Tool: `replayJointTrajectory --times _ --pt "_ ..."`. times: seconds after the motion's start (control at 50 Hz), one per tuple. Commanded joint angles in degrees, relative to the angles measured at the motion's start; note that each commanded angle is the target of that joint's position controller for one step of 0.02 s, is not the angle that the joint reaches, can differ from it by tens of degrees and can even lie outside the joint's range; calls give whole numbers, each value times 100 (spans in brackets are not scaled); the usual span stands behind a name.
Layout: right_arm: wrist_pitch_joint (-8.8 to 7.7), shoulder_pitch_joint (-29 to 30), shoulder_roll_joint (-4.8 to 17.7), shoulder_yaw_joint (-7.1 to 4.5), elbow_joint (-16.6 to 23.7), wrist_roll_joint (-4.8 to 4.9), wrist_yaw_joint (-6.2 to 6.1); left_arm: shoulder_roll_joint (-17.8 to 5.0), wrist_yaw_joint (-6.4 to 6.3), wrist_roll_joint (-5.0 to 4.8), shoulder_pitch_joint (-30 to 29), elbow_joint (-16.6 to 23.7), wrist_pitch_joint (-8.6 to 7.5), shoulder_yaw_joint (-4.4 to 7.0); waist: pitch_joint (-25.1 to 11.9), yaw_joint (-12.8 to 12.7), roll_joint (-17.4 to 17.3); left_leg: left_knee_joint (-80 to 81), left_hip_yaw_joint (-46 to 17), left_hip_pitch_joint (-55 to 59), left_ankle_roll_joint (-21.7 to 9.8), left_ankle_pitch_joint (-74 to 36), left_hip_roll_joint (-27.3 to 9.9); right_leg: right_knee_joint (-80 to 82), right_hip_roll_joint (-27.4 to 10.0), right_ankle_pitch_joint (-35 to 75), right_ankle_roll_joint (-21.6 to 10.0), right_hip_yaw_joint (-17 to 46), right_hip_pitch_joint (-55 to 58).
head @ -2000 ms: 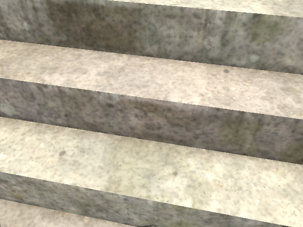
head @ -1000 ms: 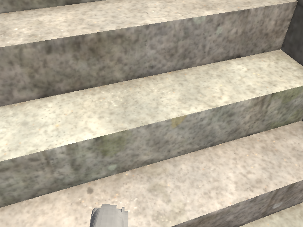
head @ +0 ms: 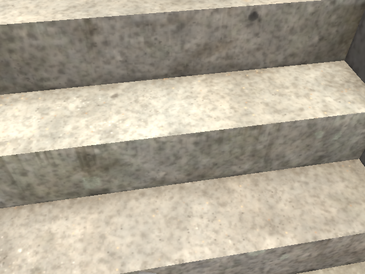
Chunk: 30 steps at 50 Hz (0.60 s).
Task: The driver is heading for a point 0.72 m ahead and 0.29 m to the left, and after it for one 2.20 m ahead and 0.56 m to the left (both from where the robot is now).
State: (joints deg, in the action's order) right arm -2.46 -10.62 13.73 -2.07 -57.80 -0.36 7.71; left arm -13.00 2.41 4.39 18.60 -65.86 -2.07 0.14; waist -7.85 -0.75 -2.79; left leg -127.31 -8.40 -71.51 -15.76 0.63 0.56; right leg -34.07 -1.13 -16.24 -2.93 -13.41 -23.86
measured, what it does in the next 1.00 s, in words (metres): climbs, turning left: left foot 0.21 m higher, then right foot 0.21 m higher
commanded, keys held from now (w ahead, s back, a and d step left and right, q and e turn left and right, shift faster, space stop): w+q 1.00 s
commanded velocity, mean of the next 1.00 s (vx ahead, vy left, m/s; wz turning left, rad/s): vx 0.50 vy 0.00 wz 0.58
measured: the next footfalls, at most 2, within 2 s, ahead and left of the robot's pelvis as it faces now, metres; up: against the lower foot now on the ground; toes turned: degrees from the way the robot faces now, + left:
left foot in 0.24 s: +0.25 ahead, +0.13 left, +0.21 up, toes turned +10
right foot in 0.70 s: +0.54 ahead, -0.02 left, +0.41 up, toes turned +23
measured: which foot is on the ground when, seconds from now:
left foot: up 0.00-0.22, down 0.24-0.74, up 0.76-1.00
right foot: down 0.00-0.32, up 0.34-0.68, down 0.70-1.00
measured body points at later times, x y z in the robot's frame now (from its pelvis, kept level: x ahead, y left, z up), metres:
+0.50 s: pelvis +0.23 +0.04 +0.18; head +0.22 +0.03 +0.63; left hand +0.31 +0.31 +0.07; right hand +0.29 -0.18 +0.02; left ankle +0.21 +0.12 -0.52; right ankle +0.26 -0.13 -0.27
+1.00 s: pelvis +0.46 +0.05 +0.40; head +0.43 +0.03 +0.85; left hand +0.30 +0.21 +0.25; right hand +0.72 -0.07 +0.29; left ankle +0.43 +0.23 -0.08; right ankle +0.50 -0.04 -0.31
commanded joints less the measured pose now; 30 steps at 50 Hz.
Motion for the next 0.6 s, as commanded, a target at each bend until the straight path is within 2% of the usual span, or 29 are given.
replayJointTrajectory --times 0.02,0.06,0.08,0.1,0.12,0.14,0.16,0.18,0.2,0.22,0.24,0.26,0.28,0.3,0.32,0.34,0.36,0.38,0.4,0.42,0.44,0.46,0.48,0.5,0.52,0.54,0.56,0.58,0.6 --pt "59 246 -672 352 471 20 29 632 25 231 -539 224 -223 -249 378 529 421 -1623 64 -1104 -497 511 0 1975 -1267 64 -778 1057 191" --pt "109 806 -520 408 766 11 -51 444 92 329 -121 161 -281 -262 503 426 328 -896 167 -1538 -458 45 -133 2229 -1234 -87 -736 772 543" --pt "128 954 -423 398 831 -2 -93 350 103 356 9 192 -310 -271 444 356 384 -487 377 -1540 -355 -144 -202 2351 -1175 178 -782 566 738" --pt "189 1400 -285 408 1103 19 -189 312 171 456 231 210 -306 -296 240 239 298 697 491 -1396 -237 -419 -382 2454 -1243 336 -780 443 847" --pt "275 1758 -246 400 1203 19 -268 284 184 487 639 159 -317 -309 181 19 529 920 750 -1535 -153 -262 -452 2599 -1285 648 -878 390 1214" --pt "371 2009 -330 424 1386 -2 -354 214 202 514 1052 46 -277 -312 86 -55 823 1046 882 -1716 -125 -22 -512 2686 -1398 1218 -923 408 1672" --pt "508 2583 -195 450 1583 -65 -370 35 397 343 381 209 -243 -265 359 39 609 2840 1223 -701 -20 1465 -723 3395 -1682 2004 -1017 129 1210" --pt "734 2883 -246 500 1851 -94 -288 -175 570 65 557 45 -208 -255 225 210 1008 3619 1778 549 -6 2151 -424 3546 -1731 4148 -1444 162 525" --pt "724 2561 -312 453 1753 -26 -136 -566 541 -27 600 111 -418 -210 108 359 1297 3525 2084 1374 300 2203 -148 3132 -1891 6910 -1487 -59 713" --pt "775 1848 -424 482 1587 -68 -58 -1048 539 -76 539 39 -486 -109 -167 766 1351 3710 1885 1379 337 2114 45 2411 -2206 9653 -1540 -161 1677" --pt "675 1227 -383 421 1513 -90 -81 -1285 492 -163 386 136 -556 33 -466 910 1452 4755 1952 1437 400 2085 403 1769 -2219 10737 -1552 -325 2837" --pt "625 1095 -135 370 1441 -118 -135 -1286 510 -113 554 67 -547 57 -746 741 1499 5610 2048 1835 288 2170 695 1226 -2088 11567 -1608 -280 3262" --pt "650 633 136 288 1276 -13 -251 -1033 586 257 1070 -85 -521 19 -1358 614 1365 5743 1426 3256 94 1196 761 433 -1897 11788 -1546 -82 2618" --pt "664 -539 250 184 883 67 -381 -967 652 336 818 -98 -460 69 -1349 1049 1241 6641 478 4592 60 1107 649 -544 -1657 10356 -1421 198 1326" --pt "661 -1681 714 2 402 -26 -502 -801 769 253 175 31 -300 107 -1041 1591 509 8350 -972 5573 -125 2219 361 -1932 -1037 7526 -1235 527 -492" --pt "498 -529 948 -262 615 -213 -835 -456 271 -481 -671 1383 -575 252 -1110 627 -1060 9503 -3545 5420 -615 5353 -320 -4875 267 1970 -572 507 -1194" --pt "395 108 740 -216 562 -135 -835 133 78 -174 -1080 1697 -553 102 -615 428 -720 10144 -3561 4859 -445 5331 -500 -7265 230 1299 -432 1719 -2071" --pt "237 362 486 -155 515 -133 -875 451 -95 -83 -1365 2140 -518 48 -131 184 -420 10113 -3221 4436 -166 4865 -509 -8156 247 1625 -404 1880 -2562" --pt "172 -971 -257 157 -243 -470 -539 443 197 -354 -937 1236 -191 -4 620 628 -118 10013 -2895 4442 287 3787 -395 -8565 773 2353 -967 3593 -4234" --pt "-1 -931 -166 111 -283 -237 -432 435 242 -246 -785 1461 -195 -23 712 269 -243 9757 -2474 4660 336 2405 -467 -8500 694 1883 -1042 3335 -4642" --pt "-24 -356 -310 166 -269 -122 -383 540 291 -124 -800 1501 -166 -98 529 -128 81 9634 -1749 4489 220 1245 -311 -8663 574 1402 -1084 3010 -4808" --pt "-47 -355 -257 187 -315 -220 -324 365 288 -54 -881 1740 -136 -124 305 -363 363 9639 -1360 4663 87 131 -295 -8565 472 1368 -1049 2563 -5036" --pt "-75 -220 -228 180 -206 -241 -329 84 235 -53 -1114 1790 -151 -85 -5 -461 390 9770 -869 4850 131 -81 -243 -8363 271 1103 -979 2103 -5181" --pt "-69 -415 -176 138 -168 -266 -323 18 184 -172 -1395 1853 -164 -101 -100 -274 -91 10184 -1098 4903 -51 139 -439 -9370 239 431 -844 1781 -5379" --pt "-87 -744 -400 202 -330 -360 -327 146 156 -197 -1507 1814 -148 -174 37 -256 20 10314 -1297 4865 -7 854 -518 -9861 147 437 -890 1765 -5703" --pt "-82 -1262 -487 264 -557 -446 -353 318 134 -147 -1647 1817 -154 -282 144 -118 -103 10384 -1559 4954 2 1331 -555 -10528 156 262 -980 1830 -6170" --pt "-92 -1410 -515 287 -659 -544 -352 405 100 -177 -1895 1959 -164 -353 286 -143 84 10421 -1493 4859 133 1728 -500 -10313 78 241 -1093 1831 -6342" --pt "-143 -1421 -414 275 -638 -604 -345 377 60 -192 -2228 2108 -152 -390 364 -79 272 10512 -1341 4742 226 1761 -453 -9749 -76 282 -1127 1815 -6299" --pt "-185 -1475 -213 253 -604 -707 -252 161 -19 -190 -2868 2541 -68 -356 9 -29 694 10693 -1212 4296 360 1677 -328 -8154 -267 846 -983 1468 -5402"
Velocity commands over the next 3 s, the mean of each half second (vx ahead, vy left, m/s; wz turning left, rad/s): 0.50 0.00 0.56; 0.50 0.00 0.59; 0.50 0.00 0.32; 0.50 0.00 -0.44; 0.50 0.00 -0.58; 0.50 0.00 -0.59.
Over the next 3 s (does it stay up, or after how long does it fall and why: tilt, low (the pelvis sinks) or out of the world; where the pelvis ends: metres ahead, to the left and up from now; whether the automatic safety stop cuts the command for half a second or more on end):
stays up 1.25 0.46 1.05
